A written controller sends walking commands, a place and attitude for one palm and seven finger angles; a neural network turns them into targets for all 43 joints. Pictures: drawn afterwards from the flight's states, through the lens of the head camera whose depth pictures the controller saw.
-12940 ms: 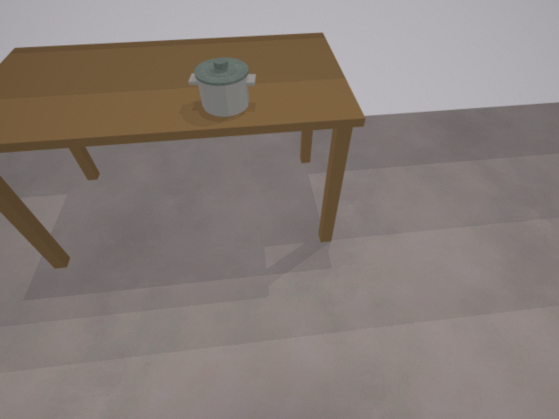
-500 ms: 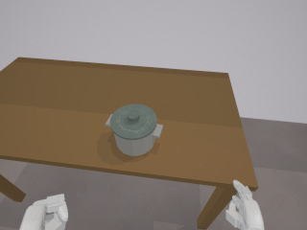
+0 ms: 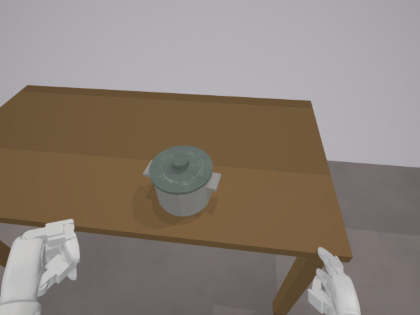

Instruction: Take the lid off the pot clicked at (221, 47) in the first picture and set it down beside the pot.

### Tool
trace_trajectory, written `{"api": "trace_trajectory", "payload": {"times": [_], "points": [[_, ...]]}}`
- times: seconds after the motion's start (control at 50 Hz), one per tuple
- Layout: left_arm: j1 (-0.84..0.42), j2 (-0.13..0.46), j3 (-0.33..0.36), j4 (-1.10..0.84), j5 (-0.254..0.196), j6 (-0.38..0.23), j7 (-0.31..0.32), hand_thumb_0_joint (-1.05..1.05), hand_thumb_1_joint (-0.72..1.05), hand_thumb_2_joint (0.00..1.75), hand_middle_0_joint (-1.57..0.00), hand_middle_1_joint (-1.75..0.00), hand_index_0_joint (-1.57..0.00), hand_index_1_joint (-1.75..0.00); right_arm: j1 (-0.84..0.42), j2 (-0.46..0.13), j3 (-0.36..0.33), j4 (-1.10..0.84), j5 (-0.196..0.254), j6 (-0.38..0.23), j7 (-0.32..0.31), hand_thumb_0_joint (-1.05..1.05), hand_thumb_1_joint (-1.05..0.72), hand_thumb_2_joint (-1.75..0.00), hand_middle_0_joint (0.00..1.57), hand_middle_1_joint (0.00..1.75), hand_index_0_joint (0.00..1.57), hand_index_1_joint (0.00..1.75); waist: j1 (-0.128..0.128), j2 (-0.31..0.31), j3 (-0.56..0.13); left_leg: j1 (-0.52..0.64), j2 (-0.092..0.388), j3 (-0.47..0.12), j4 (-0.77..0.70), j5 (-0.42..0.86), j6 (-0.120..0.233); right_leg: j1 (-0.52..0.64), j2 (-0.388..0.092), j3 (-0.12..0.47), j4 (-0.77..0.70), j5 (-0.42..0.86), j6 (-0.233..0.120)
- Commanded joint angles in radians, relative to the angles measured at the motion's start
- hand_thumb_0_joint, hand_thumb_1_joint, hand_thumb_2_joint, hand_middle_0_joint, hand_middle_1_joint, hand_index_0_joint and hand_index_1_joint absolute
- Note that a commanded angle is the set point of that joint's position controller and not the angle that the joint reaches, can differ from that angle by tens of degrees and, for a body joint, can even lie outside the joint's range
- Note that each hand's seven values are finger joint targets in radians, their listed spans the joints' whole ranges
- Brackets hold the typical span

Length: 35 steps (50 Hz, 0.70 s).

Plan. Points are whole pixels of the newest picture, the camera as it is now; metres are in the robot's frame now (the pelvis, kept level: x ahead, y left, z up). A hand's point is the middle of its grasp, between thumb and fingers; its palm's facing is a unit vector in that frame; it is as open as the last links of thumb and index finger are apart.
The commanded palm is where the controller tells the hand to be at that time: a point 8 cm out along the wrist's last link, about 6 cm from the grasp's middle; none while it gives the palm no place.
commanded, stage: reach forward and open the fingers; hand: left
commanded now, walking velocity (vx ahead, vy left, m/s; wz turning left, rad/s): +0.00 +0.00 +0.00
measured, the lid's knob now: (180, 161) +0.45 +0.13 +0.03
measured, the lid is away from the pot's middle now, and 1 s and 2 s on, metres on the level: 0.00 0.00 0.00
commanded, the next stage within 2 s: move the open hand above the knob in 1.12 s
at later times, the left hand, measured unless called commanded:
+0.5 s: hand (69, 257) +0.18 +0.26 +0.07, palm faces -0.25 -0.10 -0.96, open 3.9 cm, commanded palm +0.18 +0.26 +0.14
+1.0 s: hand (80, 222) +0.23 +0.26 +0.09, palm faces -0.19 -0.11 -0.98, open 9.5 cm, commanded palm +0.22 +0.26 +0.16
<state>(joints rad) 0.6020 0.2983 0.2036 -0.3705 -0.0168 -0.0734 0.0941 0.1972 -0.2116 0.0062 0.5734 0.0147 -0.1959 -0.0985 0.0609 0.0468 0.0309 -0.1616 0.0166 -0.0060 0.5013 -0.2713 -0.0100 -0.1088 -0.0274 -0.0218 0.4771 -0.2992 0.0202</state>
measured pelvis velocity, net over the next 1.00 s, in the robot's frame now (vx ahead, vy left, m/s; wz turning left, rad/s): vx -0.04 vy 0.02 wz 0.00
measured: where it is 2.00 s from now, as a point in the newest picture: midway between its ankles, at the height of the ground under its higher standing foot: outside the picture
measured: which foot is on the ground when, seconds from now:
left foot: down 0.00-1.00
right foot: down 0.00-1.00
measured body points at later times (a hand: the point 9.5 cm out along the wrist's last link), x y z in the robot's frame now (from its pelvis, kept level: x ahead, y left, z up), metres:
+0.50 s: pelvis -0.03 +0.00 +0.00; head -0.04 -0.05 +0.45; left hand +0.18 +0.26 +0.13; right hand +0.21 -0.23 -0.06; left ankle +0.00 +0.13 -0.74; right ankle -0.02 -0.13 -0.74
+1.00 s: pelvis -0.04 +0.02 +0.01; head -0.04 -0.02 +0.45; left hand +0.23 +0.26 +0.15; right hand +0.20 -0.22 -0.05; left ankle +0.00 +0.13 -0.74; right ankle -0.02 -0.13 -0.74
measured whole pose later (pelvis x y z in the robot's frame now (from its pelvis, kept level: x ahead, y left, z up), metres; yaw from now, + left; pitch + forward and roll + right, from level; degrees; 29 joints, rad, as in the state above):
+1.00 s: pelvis -0.04 +0.02 +0.01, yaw +0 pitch -3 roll +0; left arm 0.03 0.57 -0.02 -0.10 0.81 0.06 -0.23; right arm 0.07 -0.29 -0.01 0.50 0.05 0.05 -0.04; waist 0.05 0.10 0.03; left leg -0.21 -0.01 0.00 0.41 -0.16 0.02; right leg -0.16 -0.05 -0.01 0.40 -0.19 0.04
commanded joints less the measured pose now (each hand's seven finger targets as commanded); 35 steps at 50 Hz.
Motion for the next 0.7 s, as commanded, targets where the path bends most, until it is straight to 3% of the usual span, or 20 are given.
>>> {"api": "trace_trajectory", "payload": {"times": [0.0, 0.02, 0.04, 0.06, 0.1, 0.18, 0.24, 0.26, 0.28, 0.36, 0.4, 0.44, 0.48, 0.5, 0.54, 0.56, 0.58, 0.6, 0.66, 0.68], "points": [[-0.042, 0.153, 0.127, -0.234, -0.012, -0.078, 0.014, 0.0, 0.9, 0.9, -1.3, -1.5, -1.3, -1.5, -0.138, -0.076, -0.018, -0.139, -0.009, -0.044, 0.007, 0.0, -0.9, -0.9, 0.2, 0.3, 0.2, 0.3, 0.011, -0.015, -0.053, 0.056, 0.001, 0.014, -0.084, 0.169, 0.032, -0.072, 0.008, -0.038, -0.099, 0.151, -0.028], [-0.078, 0.37, 0.079, -0.277, 0.421, -0.004, 0.04, 0.0, 0.88, 0.89, -1.28, -1.49, -1.28, -1.49, -0.153, -0.156, -0.011, -0.147, -0.044, 0.022, 0.025, 0.0, -0.9, -0.9, 0.2, 0.3, 0.2, 0.3, 0.013, 0.058, -0.042, -0.071, -0.017, 0.028, -0.056, 0.21, 0.039, -0.154, 0.024, 0.004, -0.034, 0.175, -0.037], [-0.092, 0.293, 0.073, -0.314, 0.43, 0.049, 0.064, 0.0, 0.86, 0.89, -1.25, -1.48, -1.25, -1.48, -0.176, -0.12, -0.016, -0.187, -0.032, 0.063, 0.039, 0.0, -0.9, -0.9, 0.2, 0.3, 0.2, 0.3, 0.01, 0.107, -0.027, -0.091, -0.01, 0.033, -0.054, 0.217, 0.033, -0.145, 0.014, -0.031, -0.025, 0.167, -0.049], [-0.141, 0.254, 0.027, -0.336, 0.441, 0.062, 0.068, 0.0, 0.83, 0.89, -1.23, -1.46, -1.23, -1.46, -0.168, -0.116, -0.012, -0.195, -0.039, 0.079, 0.046, 0.0, -0.9, -0.9, 0.2, 0.3, 0.2, 0.3, -0.002, 0.091, -0.033, -0.095, -0.016, 0.034, -0.051, 0.216, 0.035, -0.158, 0.014, -0.043, -0.019, 0.151, -0.052], [-0.004, 0.309, 0.052, -0.215, 0.623, 0.114, 0.072, 0.0, 0.78, 0.91, -1.2, -1.41, -1.2, -1.41, -0.168, -0.128, -0.032, -0.187, -0.038, 0.125, 0.06, 0.0, -0.9, -0.9, 0.2, 0.3, 0.2, 0.3, 0.041, 0.075, -0.067, -0.106, -0.013, 0.042, -0.04, 0.187, 0.03, -0.155, 0.029, -0.006, -0.012, 0.127, -0.063], [-0.101, 0.454, 0.084, -0.253, 0.79, 0.18, 0.032, 0.0, 0.64, 0.99, -1.19, -1.18, -1.19, -1.18, -0.221, -0.146, -0.016, -0.238, -0.03, 0.208, 0.067, 0.0, -0.9, -0.9, 0.2, 0.3, 0.2, 0.3, 0.041, 0.044, -0.167, -0.095, -0.022, 0.042, -0.027, 0.158, 0.033, -0.114, 0.02, 0.041, -0.02, 0.125, -0.061], [-0.208, 0.513, 0.082, -0.212, 0.826, 0.193, -0.029, 0.0, 0.55, 1.05, -1.16, -1.07, -1.16, -1.07, -0.252, -0.144, -0.013, -0.235, -0.004, 0.21, 0.059, 0.0, -0.9, -0.9, 0.2, 0.3, 0.2, 0.3, 0.024, 0.074, -0.184, -0.054, -0.018, 0.026, -0.038, 0.131, 0.038, -0.107, 0.011, 0.046, -0.056, 0.108, -0.048], [-0.21, 0.49, 0.045, -0.163, 0.827, 0.195, -0.062, 0.0, 0.51, 1.08, -1.15, -1.04, -1.15, -1.04, -0.237, -0.143, -0.013, -0.226, -0.001, 0.212, 0.056, 0.0, -0.9, -0.9, 0.2, 0.3, 0.2, 0.3, 0.018, 0.072, -0.178, -0.054, -0.019, 0.025, -0.044, 0.132, 0.042, -0.106, 0.009, 0.028, -0.06, 0.106, -0.04], [-0.198, 0.471, 0.016, -0.091, 0.816, 0.196, -0.098, 0.0, 0.48, 1.1, -1.14, -1.0, -1.14, -1.0, -0.227, -0.143, -0.012, -0.218, 0.005, 0.212, 0.052, 0.0, -0.9, -0.9, 0.2, 0.3, 0.2, 0.3, 0.013, 0.022, -0.135, -0.064, -0.021, 0.025, -0.053, 0.119, 0.045, -0.122, 0.008, 0.02, -0.078, 0.106, -0.031], [-0.369, 0.461, -0.063, -0.032, 0.771, 0.164, -0.216, 0.0, 0.35, 1.17, -1.1, -0.86, -1.1, -0.86, -0.233, -0.149, -0.014, -0.211, 0.025, 0.203, 0.041, 0.0, -0.9, -0.9, 0.2, 0.3, 0.2, 0.3, -0.021, 0.0, -0.054, -0.065, -0.027, 0.025, -0.089, 0.062, 0.053, -0.144, 0.012, 0.006, -0.119, 0.053, -0.016], [-0.448, 0.526, -0.03, -0.02, 0.776, 0.138, -0.25, 0.0, 0.29, 1.2, -1.08, -0.79, -1.08, -0.79, -0.239, -0.152, -0.014, -0.206, 0.022, 0.194, 0.028, 0.0, -0.9, -0.9, 0.2, 0.3, 0.2, 0.3, -0.018, -0.023, -0.062, -0.051, -0.03, 0.015, -0.104, 0.052, 0.058, -0.134, 0.011, 0.006, -0.133, 0.035, -0.012], [-0.588, 0.656, 0.056, -0.077, 0.809, 0.101, -0.268, 0.0, 0.24, 1.22, -1.05, -0.72, -1.05, -0.72, -0.278, -0.152, -0.007, -0.198, 0.015, 0.182, 0.017, 0.0, -0.9, -0.9, 0.2, 0.3, 0.2, 0.3, -0.004, 0.048, -0.121, -0.006, -0.034, 0.003, -0.11, 0.072, 0.06, -0.105, 0.014, 0.019, -0.136, 0.041, -0.022], [-0.615, 0.645, 0.052, -0.048, 0.829, 0.066, -0.278, 0.0, 0.18, 1.24, -1.03, -0.65, -1.03, -0.65, -0.258, -0.136, -0.002, -0.186, 0.008, 0.181, 0.01, 0.0, -0.9, -0.9, 0.2, 0.3, 0.2, 0.3, 0.005, 0.077, -0.156, 0.018, -0.04, -0.004, -0.119, 0.114, 0.059, -0.084, 0.013, 0.0, -0.135, 0.062, -0.027], [-0.583, 0.584, 0.015, 0.008, 0.818, 0.061, -0.282, 0.0, 0.15, 1.24, -1.01, -0.61, -1.01, -0.61, -0.243, -0.129, -0.006, -0.182, 0.011, 0.182, 0.011, 0.0, -0.9, -0.9, 0.2, 0.3, 0.2, 0.3, -0.003, 0.07, -0.125, 0.017, -0.037, -0.001, -0.123, 0.117, 0.056, -0.089, 0.016, -0.009, -0.143, 0.071, -0.027], [-0.518, 0.577, 0.052, 0.14, 0.808, 0.063, -0.294, 0.0, 0.1, 1.26, -0.99, -0.54, -0.99, -0.54, -0.23, -0.141, -0.013, -0.166, 0.018, 0.196, 0.024, 0.0, -0.9, -0.9, 0.2, 0.3, 0.2, 0.3, 0.004, 0.026, -0.083, -0.002, -0.033, -0.001, -0.133, 0.113, 0.05, -0.101, 0.027, -0.011, -0.157, 0.075, -0.033], [-0.509, 0.51, -0.008, 0.165, 0.791, 0.066, -0.304, 0.0, 0.07, 1.26, -0.98, -0.51, -0.98, -0.51, -0.217, -0.141, -0.017, -0.167, 0.021, 0.207, 0.031, 0.0, -0.9, -0.9, 0.2, 0.3, 0.2, 0.3, -0.006, -0.006, -0.078, -0.01, -0.032, 0.008, -0.133, 0.099, 0.049, -0.097, 0.023, -0.019, -0.154, 0.068, -0.029], [-0.529, 0.52, -0.007, 0.154, 0.789, 0.067, -0.31, 0.0, 0.04, 1.27, -0.96, -0.47, -0.96, -0.47, -0.224, -0.151, -0.021, -0.17, 0.022, 0.217, 0.038, 0.0, -0.9, -0.9, 0.2, 0.3, 0.2, 0.3, 0.0, -0.02, -0.078, -0.008, -0.031, 0.009, -0.14, 0.098, 0.047, -0.104, 0.022, -0.018, -0.158, 0.07, -0.028], [-0.572, 0.473, -0.062, 0.104, 0.78, 0.064, -0.312, 0.0, 0.02, 1.28, -0.95, -0.44, -0.95, -0.44, -0.238, -0.151, -0.024, -0.185, 0.025, 0.217, 0.044, 0.0, -0.9, -0.9, 0.2, 0.3, 0.2, 0.3, -0.012, 0.012, -0.088, 0.0, -0.031, 0.01, -0.145, 0.093, 0.046, -0.101, 0.018, -0.018, -0.157, 0.068, -0.027], [-0.679, 0.468, -0.105, -0.021, 0.786, 0.041, -0.308, 0.0, -0.07, 1.3, -0.92, -0.33, -0.92, -0.33, -0.26, -0.14, -0.024, -0.208, 0.019, 0.193, 0.048, 0.0, -0.9, -0.9, 0.2, 0.3, 0.2, 0.3, -0.014, 0.057, -0.179, 0.05, -0.032, -0.003, -0.159, 0.099, 0.05, -0.073, 0.02, -0.023, -0.148, 0.061, -0.03], [-0.697, 0.52, -0.065, -0.02, 0.799, 0.038, -0.302, 0.0, -0.09, 1.31, -0.9, -0.29, -0.9, -0.29, -0.256, -0.146, -0.024, -0.195, 0.015, 0.197, 0.045, 0.0, -0.9, -0.9, 0.2, 0.3, 0.2, 0.3, -0.008, 0.058, -0.187, 0.059, -0.03, -0.01, -0.166, 0.104, 0.051, -0.074, 0.023, -0.019, -0.154, 0.065, -0.03]]}}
